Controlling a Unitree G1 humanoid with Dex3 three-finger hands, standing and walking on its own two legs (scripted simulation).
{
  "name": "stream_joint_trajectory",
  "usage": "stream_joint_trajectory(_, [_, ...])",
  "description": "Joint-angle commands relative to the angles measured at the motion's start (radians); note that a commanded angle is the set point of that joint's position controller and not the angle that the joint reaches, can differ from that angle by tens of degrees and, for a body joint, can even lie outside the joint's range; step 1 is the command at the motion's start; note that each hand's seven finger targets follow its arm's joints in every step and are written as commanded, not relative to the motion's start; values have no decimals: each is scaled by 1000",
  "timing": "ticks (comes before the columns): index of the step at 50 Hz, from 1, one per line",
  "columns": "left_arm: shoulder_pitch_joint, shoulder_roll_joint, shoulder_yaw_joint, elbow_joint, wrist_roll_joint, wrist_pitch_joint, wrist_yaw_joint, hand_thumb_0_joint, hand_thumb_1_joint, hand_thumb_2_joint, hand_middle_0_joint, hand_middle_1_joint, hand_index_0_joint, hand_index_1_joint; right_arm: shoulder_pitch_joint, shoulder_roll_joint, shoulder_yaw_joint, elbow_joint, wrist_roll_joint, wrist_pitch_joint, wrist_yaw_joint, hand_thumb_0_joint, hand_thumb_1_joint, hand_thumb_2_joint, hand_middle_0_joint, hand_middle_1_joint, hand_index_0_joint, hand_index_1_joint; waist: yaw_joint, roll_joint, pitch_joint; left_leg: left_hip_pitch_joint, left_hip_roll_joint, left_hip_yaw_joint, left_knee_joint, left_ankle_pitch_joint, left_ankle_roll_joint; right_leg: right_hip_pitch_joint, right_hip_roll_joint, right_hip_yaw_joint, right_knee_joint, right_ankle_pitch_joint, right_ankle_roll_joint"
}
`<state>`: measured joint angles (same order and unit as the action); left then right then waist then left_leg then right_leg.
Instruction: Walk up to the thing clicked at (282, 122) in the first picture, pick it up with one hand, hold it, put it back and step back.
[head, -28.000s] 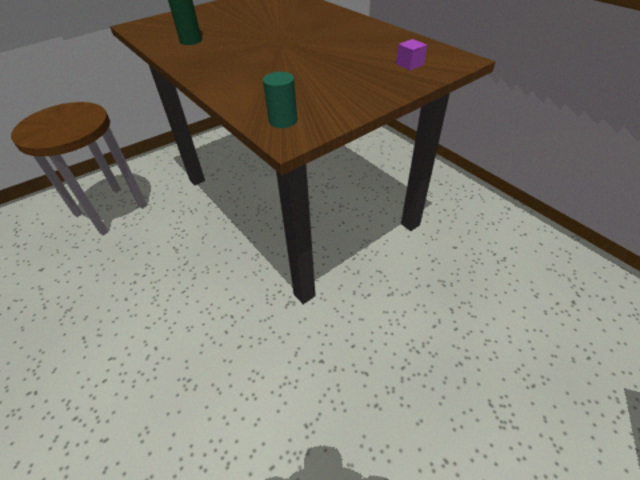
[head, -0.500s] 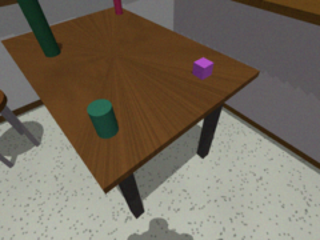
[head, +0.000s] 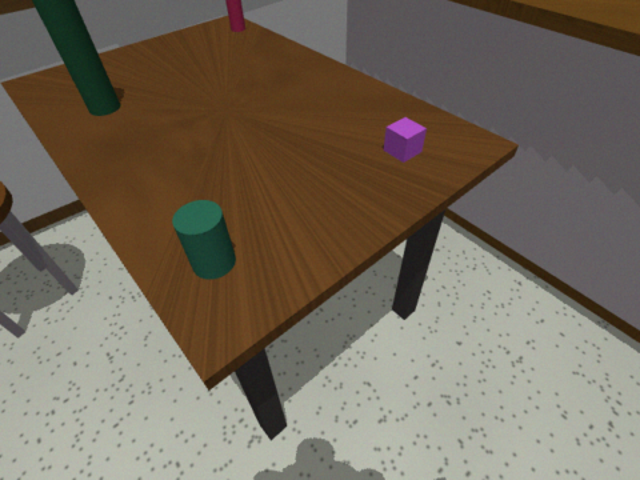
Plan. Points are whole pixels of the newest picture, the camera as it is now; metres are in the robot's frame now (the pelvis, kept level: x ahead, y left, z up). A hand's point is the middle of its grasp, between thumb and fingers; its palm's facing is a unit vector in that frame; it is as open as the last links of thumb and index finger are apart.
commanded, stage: stand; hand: left
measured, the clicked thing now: (206, 240) +0.47 +0.21 +0.01
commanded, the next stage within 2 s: step back in 0.80 s
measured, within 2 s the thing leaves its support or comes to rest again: neither
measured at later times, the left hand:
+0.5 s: hand out of the picture +0.05 +0.26 -0.16, palm faces -0.02 -0.94 -0.34, open 7.4 cm
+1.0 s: hand out of the picture +0.05 +0.27 -0.16, palm faces +0.01 -0.92 -0.40, open 7.4 cm
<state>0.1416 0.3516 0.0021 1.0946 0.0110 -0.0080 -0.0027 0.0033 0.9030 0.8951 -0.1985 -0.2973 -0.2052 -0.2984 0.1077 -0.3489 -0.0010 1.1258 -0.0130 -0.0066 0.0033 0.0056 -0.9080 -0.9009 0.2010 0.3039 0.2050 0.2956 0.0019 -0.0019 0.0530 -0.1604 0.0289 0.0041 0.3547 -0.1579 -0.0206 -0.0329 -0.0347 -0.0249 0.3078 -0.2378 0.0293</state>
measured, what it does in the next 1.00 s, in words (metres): stands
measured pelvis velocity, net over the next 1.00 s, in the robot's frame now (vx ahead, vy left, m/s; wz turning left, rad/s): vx -0.04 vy -0.01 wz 0.01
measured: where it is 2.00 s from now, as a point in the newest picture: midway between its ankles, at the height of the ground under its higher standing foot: outside the picture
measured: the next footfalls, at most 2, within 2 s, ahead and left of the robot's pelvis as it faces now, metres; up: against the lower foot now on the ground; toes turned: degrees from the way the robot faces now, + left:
left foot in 1.42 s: -0.11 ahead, +0.12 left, +0.00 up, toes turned +4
right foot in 1.78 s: -0.22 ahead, -0.14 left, +0.00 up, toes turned +2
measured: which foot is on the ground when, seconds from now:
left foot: down 0.00-1.00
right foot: down 0.00-1.00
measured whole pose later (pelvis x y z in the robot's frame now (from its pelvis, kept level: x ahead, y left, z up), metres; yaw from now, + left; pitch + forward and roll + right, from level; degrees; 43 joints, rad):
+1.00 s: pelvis -0.04 -0.01 -0.02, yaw +1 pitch -2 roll +0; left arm 0.10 0.40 0.06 1.00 0.00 0.03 0.00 0.00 0.90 0.90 -0.20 -0.30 -0.20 -0.30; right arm 0.05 -0.38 -0.04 1.01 0.00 0.04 0.01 0.01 -0.91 -0.90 0.20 0.30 0.21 0.30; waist 0.00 0.00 0.15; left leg -0.33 0.04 -0.02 0.54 -0.18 -0.02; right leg -0.25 -0.01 -0.02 0.64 -0.34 -0.04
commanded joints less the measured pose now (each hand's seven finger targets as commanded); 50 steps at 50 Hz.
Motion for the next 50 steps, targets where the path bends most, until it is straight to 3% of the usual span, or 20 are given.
stream_joint_trajectory(1, [-19,209,39,-57,1,-17,16,0,899,900,-200,-300,-200,-300,-32,-212,-41,-59,4,-18,-11,0,-900,-900,200,300,200,300,-5,7,-59,61,101,-83,-39,183,35,-56,-107,60,-55,154,-38])
stream_joint_trajectory(3, [-19,214,42,-56,2,-15,15,0,899,900,-200,-300,-200,-300,-31,-215,-44,-58,4,-17,-11,0,-900,-900,200,300,200,300,-6,7,-54,57,98,-84,-46,135,36,-63,-107,66,-65,113,-42])
stream_joint_trajectory(11, [-16,216,43,-57,0,-20,15,0,899,900,-200,-300,-200,-300,-28,-208,-42,-61,6,-21,-9,0,-900,-900,200,300,200,300,-4,-2,-83,84,106,-86,-30,232,38,-44,-111,61,-48,201,-41])
stream_joint_trajectory(15, [-17,215,43,-58,2,-17,14,0,900,900,-200,-300,-200,-300,-32,-214,-43,-59,3,-19,-12,0,-900,-900,200,300,200,300,-4,9,-59,65,101,-83,-42,175,35,-61,-107,64,-61,146,-44])
stream_joint_trajectory(17, [-15,213,42,-59,2,-18,14,0,900,900,-200,-300,-200,-300,-31,-216,-43,-59,4,-21,-11,0,-900,-900,200,300,200,300,-3,13,-72,76,103,-85,-37,197,37,-52,-109,65,-57,175,-43])
stream_joint_trajectory(20, [-12,216,44,-51,3,-14,13,0,900,900,-200,-300,-200,-300,-26,-214,-42,-55,4,-18,-11,0,-900,-900,200,300,200,300,-7,9,-39,56,99,-90,-56,99,37,-78,-104,65,-66,87,-44])
stream_joint_trajectory(24, [-16,218,45,-55,3,-18,14,0,900,900,-200,-300,-200,-300,-29,-211,-44,-59,4,-18,-9,0,-900,-900,200,300,200,300,-4,-8,-51,62,104,-94,-52,143,39,-70,-105,65,-62,104,-43])
stream_joint_trajectory(29, [-12,216,44,-55,1,-18,11,0,900,900,-200,-300,-200,-300,-23,-215,-43,-57,3,-20,-8,0,-900,-900,200,300,200,300,-8,16,-51,50,96,-89,-56,112,39,-68,-108,72,-70,99,-45])
stream_joint_trajectory(39, [-12,214,42,-52,2,-17,13,0,900,900,-200,-300,-200,-300,-19,-216,-42,-54,4,-20,-11,0,-900,-900,200,300,200,300,-6,2,-62,63,103,-90,-44,159,39,-65,-108,68,-59,121,-42])
stream_joint_trajectory(40, [-31,274,85,-66,-18,-4,19,0,900,900,-200,-300,-200,-300,-52,-278,-65,-72,15,-3,-5,0,-900,-900,200,300,200,300,-4,20,47,-18,98,-114,41,356,68,-141,-81,57,49,265,-49])
stream_joint_trajectory(41, [-11,262,84,-82,-21,2,23,0,900,900,-200,-300,-200,-300,-37,-273,-70,-88,24,2,-6,0,-900,-900,200,300,200,300,-6,34,-3,8,114,-111,64,430,88,-129,-72,36,98,290,-57])
stream_joint_trajectory(43, [4,228,85,-102,-23,10,25,0,900,900,-200,-300,-200,-300,-20,-287,-83,-110,27,10,-4,0,-900,-900,200,300,200,300,-13,91,-99,12,163,-155,57,508,148,-102,-21,2,233,238,-63])
stream_joint_trajectory(45, [31,205,84,-123,-20,22,25,0,900,900,-200,-300,-200,-300,-32,-309,-101,-144,25,20,-6,0,-900,-900,200,300,200,300,-4,140,-163,26,208,-198,64,483,199,-122,11,-2,320,131,-68])
stream_joint_trajectory(48, [73,199,94,-137,-11,41,20,0,900,900,-200,-300,-200,-300,-84,-314,-111,-199,14,39,-13,0,-900,-900,200,300,200,300,14,202,-139,-121,243,-227,58,281,248,-132,41,5,446,-151,-84])
stream_joint_trajectory(49, [104,198,99,-130,-8,43,18,0,900,900,-200,-300,-200,-300,-107,-307,-112,-213,10,45,-12,0,-900,-900,200,300,200,300,32,206,-133,-163,240,-227,85,237,245,-126,36,11,438,-157,-91])
stream_joint_trajectory(50, [136,202,103,-130,-5,41,17,0,900,900,-200,-300,-200,-300,-129,-297,-110,-232,9,50,-10,0,-900,-900,200,300,200,300,51,175,-131,-175,207,-197,162,198,223,-132,13,29,379,-111,-106])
